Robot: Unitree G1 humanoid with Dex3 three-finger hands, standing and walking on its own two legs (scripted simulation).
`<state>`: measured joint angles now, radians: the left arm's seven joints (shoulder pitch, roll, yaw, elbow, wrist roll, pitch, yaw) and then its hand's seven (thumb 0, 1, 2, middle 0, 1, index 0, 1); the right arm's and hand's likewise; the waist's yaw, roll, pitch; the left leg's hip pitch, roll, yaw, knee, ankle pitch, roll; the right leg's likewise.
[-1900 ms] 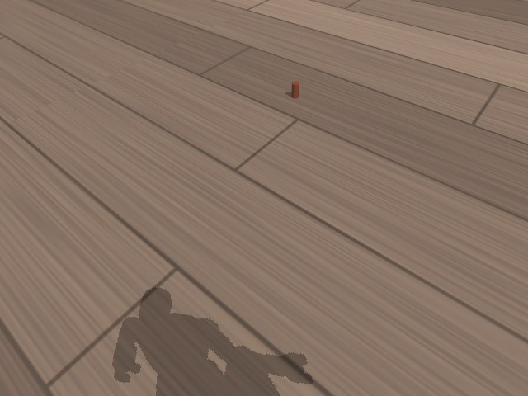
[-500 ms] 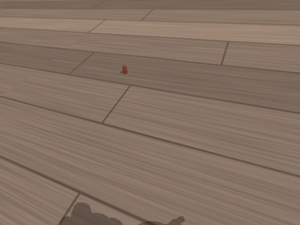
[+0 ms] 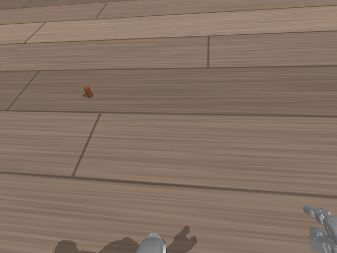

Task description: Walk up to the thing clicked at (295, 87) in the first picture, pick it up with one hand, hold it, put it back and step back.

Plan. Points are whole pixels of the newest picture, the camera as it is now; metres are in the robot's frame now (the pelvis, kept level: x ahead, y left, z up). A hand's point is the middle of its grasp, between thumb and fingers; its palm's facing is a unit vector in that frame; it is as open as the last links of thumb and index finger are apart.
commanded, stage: walk up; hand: left
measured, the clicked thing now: (88, 91) +1.45 +0.92 -0.70
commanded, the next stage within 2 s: none
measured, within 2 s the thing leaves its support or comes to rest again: neither
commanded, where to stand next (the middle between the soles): +1.04 +1.12 m, yaw -57 degrees
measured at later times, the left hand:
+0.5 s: hand (77, 137) +0.50 +0.40 -0.09, palm faces -0.23 -0.78 -0.58, open 7.4 cm
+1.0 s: hand (50, 107) +0.69 +0.61 -0.13, palm faces -0.38 -0.72 -0.58, open 7.4 cm
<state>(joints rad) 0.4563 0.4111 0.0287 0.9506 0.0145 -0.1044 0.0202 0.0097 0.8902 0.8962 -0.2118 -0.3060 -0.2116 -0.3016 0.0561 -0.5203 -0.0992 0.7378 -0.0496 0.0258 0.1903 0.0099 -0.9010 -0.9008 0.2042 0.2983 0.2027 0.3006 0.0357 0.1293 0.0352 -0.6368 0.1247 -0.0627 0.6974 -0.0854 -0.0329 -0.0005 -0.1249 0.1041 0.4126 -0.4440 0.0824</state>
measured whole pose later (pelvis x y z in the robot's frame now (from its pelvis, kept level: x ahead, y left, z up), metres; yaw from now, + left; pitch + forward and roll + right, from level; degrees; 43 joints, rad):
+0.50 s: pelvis +0.28 +0.14 -0.01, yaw -13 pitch -1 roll -2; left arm 0.20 0.48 0.07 0.81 -0.01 -0.06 0.05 0.00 0.90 0.90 -0.20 -0.30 -0.20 -0.30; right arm 0.34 -0.44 -0.12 0.77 -0.06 0.04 0.09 0.01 -0.90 -0.90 0.20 0.30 0.20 0.30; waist -0.10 0.12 0.07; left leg -0.25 -0.02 0.15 0.99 -0.56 -0.01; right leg -0.48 -0.03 -0.17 0.73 -0.24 -0.07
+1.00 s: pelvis +0.52 +0.32 +0.00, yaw -24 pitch +1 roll -1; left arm 0.30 0.52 0.07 0.97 -0.01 -0.05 0.12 0.01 0.90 0.90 -0.20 -0.30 -0.20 -0.30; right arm 0.20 -0.38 -0.08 0.73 -0.06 0.04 0.09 0.01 -0.90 -0.90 0.20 0.30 0.20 0.30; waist -0.04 0.00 0.09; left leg -0.41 0.09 0.07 0.76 -0.37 -0.02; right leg -0.61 -0.05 0.02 1.21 -0.42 -0.05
